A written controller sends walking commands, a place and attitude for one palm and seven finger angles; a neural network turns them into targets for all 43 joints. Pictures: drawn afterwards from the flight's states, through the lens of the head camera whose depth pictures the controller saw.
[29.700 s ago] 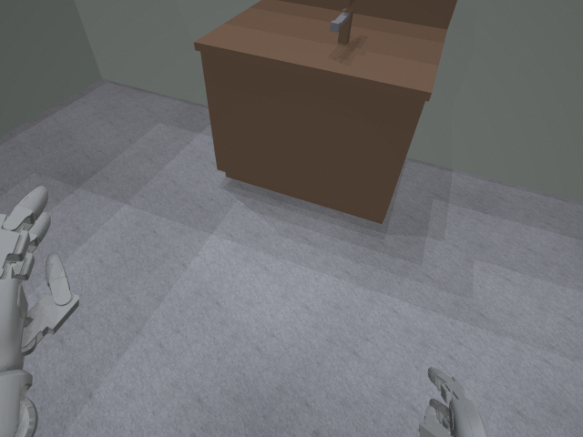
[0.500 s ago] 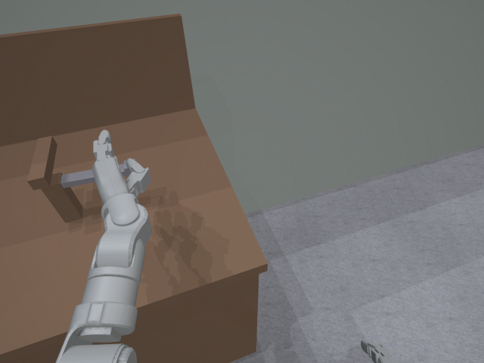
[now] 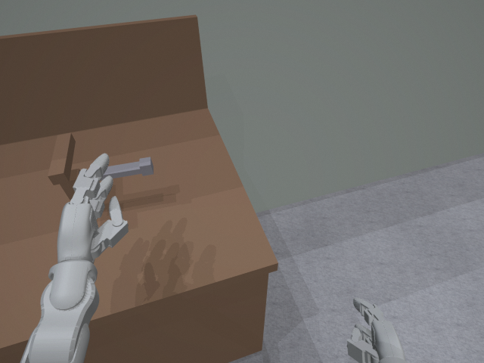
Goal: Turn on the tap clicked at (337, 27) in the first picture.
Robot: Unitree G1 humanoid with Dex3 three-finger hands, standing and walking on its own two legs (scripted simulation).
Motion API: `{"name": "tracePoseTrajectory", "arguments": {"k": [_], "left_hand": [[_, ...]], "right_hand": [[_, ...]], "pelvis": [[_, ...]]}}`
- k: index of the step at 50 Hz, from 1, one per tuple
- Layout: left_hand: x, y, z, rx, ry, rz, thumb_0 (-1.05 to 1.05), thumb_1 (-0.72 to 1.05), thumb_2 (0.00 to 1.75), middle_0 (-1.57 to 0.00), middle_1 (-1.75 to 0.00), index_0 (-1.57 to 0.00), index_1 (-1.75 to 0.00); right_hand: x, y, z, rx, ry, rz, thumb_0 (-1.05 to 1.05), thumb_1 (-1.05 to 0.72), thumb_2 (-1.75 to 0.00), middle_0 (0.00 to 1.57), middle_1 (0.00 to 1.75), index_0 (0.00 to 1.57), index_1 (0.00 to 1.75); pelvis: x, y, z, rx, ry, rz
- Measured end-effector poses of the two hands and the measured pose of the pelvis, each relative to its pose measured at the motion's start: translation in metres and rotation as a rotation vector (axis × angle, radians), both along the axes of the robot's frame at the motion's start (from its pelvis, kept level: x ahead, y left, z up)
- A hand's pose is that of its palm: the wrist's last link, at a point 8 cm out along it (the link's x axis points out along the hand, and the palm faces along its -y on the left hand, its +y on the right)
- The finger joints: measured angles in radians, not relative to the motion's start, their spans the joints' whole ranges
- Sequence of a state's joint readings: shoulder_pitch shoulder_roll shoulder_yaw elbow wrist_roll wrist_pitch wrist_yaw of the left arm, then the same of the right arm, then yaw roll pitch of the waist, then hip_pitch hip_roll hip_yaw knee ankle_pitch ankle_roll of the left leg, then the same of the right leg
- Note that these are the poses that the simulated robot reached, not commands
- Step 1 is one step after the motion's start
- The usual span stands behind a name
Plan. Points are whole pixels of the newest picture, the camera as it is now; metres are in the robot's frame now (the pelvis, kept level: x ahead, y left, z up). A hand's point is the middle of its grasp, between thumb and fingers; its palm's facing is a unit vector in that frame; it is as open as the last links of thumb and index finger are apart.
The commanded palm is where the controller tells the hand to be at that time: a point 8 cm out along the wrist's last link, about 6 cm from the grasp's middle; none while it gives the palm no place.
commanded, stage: draw the hand back beside the body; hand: left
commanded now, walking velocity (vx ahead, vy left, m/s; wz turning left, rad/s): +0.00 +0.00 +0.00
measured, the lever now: (146, 166) +0.49 +0.26 +0.05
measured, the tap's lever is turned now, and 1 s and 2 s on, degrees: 86 86 86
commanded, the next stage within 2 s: step back with the hand held close in 0.80 s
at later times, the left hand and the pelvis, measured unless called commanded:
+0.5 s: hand (78, 247) +0.22 +0.24 +0.15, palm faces +0.36 -0.87 -0.35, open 7.4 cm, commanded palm +0.17 +0.29 +0.17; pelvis +0.02 +0.01 +0.00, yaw +0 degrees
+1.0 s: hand (62, 243) +0.21 +0.25 +0.17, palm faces +0.41 -0.83 -0.37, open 7.4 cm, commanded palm +0.17 +0.29 +0.17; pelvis +0.01 +0.01 +0.00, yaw +1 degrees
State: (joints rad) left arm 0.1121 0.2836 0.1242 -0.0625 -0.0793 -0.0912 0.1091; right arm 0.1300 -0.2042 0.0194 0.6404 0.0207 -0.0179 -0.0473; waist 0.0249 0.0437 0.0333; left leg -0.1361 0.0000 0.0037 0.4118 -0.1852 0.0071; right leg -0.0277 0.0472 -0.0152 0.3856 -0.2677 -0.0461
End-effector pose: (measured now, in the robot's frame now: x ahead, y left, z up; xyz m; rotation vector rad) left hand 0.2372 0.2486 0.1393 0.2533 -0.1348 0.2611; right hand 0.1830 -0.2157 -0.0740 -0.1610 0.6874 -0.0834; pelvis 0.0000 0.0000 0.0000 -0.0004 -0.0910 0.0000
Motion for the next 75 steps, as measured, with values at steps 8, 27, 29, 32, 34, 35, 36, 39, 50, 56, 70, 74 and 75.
{"name": "tracePoseTrajectory", "arguments": {"k": [8, 27, 29, 32, 34, 35, 36, 39, 50, 56, 70, 74, 75], "left_hand": [[-0.024, 0.025, 0.014, 0.062, -0.02, 0.064, 0.02, 0.9, 0.9, -0.2, -0.26, -0.2, -0.25], [-0.061, 0.038, 0.027, 0.158, -0.02, 0.107, 0.02, 0.9, 0.9, -0.21, -0.3, -0.21, -0.29], [-0.066, 0.041, 0.029, 0.166, -0.021, 0.123, 0.02, 0.9, 0.9, -0.21, -0.3, -0.21, -0.29], [-0.069, 0.043, 0.026, 0.156, -0.013, 0.144, 0.02, 0.9, 0.9, -0.21, -0.3, -0.21, -0.3], [-0.07, 0.042, 0.022, 0.14, -0.006, 0.153, 0.02, 0.9, 0.9, -0.21, -0.3, -0.21, -0.3], [-0.069, 0.042, 0.02, 0.133, -0.003, 0.154, 0.02, 0.9, 0.9, -0.21, -0.3, -0.21, -0.3], [-0.069, 0.041, 0.019, 0.128, -0.001, 0.154, 0.02, 0.9, 0.9, -0.21, -0.3, -0.21, -0.3], [-0.068, 0.038, 0.018, 0.122, 0.0, 0.148, 0.02, 0.9, 0.9, -0.21, -0.31, -0.21, -0.3], [-0.065, 0.041, 0.042, 0.192, -0.077, 0.134, 0.02, 0.89, 0.9, -0.22, -0.31, -0.21, -0.3], [-0.059, 0.047, 0.043, 0.224, -0.064, 0.106, 0.02, 0.9, 0.9, -0.21, -0.31, -0.21, -0.3], [-0.118, 0.066, 0.035, 0.284, -0.044, 0.07, 0.02, 0.89, 0.9, -0.22, -0.31, -0.22, -0.3], [-0.139, 0.075, 0.042, 0.319, -0.065, 0.126, 0.02, 0.89, 0.9, -0.22, -0.31, -0.22, -0.3], [-0.143, 0.075, 0.041, 0.318, -0.061, 0.138, 0.02, 0.89, 0.9, -0.22, -0.31, -0.21, -0.3]], "right_hand": [[0.003, 0.007, -0.002, -0.001, 0.002, 0.019, 0.01, -0.91, -0.9, 0.21, 0.3, 0.2, 0.3], [0.002, -0.001, -0.008, -0.029, 0.026, 0.002, 0.02, -0.91, -0.9, 0.2, 0.3, 0.2, 0.3], [0.005, -0.001, -0.008, -0.027, 0.02, 0.004, 0.02, -0.91, -0.9, 0.2, 0.3, 0.2, 0.3], [0.007, 0.0, -0.008, -0.029, 0.017, 0.012, 0.02, -0.91, -0.9, 0.2, 0.3, 0.2, 0.3], [0.009, 0.001, -0.009, -0.032, 0.017, 0.018, 0.02, -0.91, -0.9, 0.2, 0.3, 0.2, 0.3], [0.009, 0.001, -0.009, -0.033, 0.017, 0.021, 0.02, -0.91, -0.9, 0.2, 0.3, 0.2, 0.3], [0.01, 0.002, -0.009, -0.034, 0.017, 0.024, 0.02, -0.91, -0.9, 0.2, 0.3, 0.2, 0.3], [0.01, 0.003, -0.008, -0.035, 0.012, 0.028, 0.02, -0.91, -0.9, 0.2, 0.3, 0.2, 0.3], [0.009, 0.002, -0.009, -0.033, 0.009, 0.023, 0.02, -0.91, -0.9, 0.2, 0.3, 0.2, 0.3], [-0.003, -0.001, -0.008, -0.024, 0.022, -0.032, 0.02, -0.91, -0.9, 0.2, 0.3, 0.2, 0.3], [-0.065, 0.009, -0.009, -0.09, 0.056, -0.058, 0.02, -0.91, -0.9, 0.2, 0.3, 0.2, 0.3], [-0.075, 0.019, -0.016, -0.064, 0.035, -0.039, 0.02, -0.91, -0.9, 0.2, 0.3, 0.2, 0.3], [-0.077, 0.021, -0.018, -0.054, 0.032, -0.034, 0.02, -0.91, -0.9, 0.2, 0.3, 0.2, 0.3]], "pelvis": [[0.008, 0.005, 0.0, -0.007, -0.004, -0.001], [0.019, 0.009, -0.002, -0.009, 0.014, 0.005], [0.019, 0.009, -0.002, -0.01, 0.014, 0.007], [0.017, 0.009, -0.003, -0.011, 0.014, 0.011], [0.016, 0.008, -0.003, -0.011, 0.015, 0.014], [0.015, 0.008, -0.003, -0.011, 0.016, 0.016], [0.015, 0.008, -0.003, -0.01, 0.015, 0.017], [0.015, 0.007, -0.003, -0.009, 0.016, 0.018], [0.012, 0.005, -0.004, -0.019, 0.022, 0.011], [0.0, 0.013, -0.004, -0.019, 0.056, -0.012], [-0.049, 0.031, -0.01, -0.033, 0.077, 0.0], [-0.062, 0.034, -0.012, -0.031, 0.074, 0.015], [-0.065, 0.034, -0.013, -0.029, 0.073, 0.021]]}}
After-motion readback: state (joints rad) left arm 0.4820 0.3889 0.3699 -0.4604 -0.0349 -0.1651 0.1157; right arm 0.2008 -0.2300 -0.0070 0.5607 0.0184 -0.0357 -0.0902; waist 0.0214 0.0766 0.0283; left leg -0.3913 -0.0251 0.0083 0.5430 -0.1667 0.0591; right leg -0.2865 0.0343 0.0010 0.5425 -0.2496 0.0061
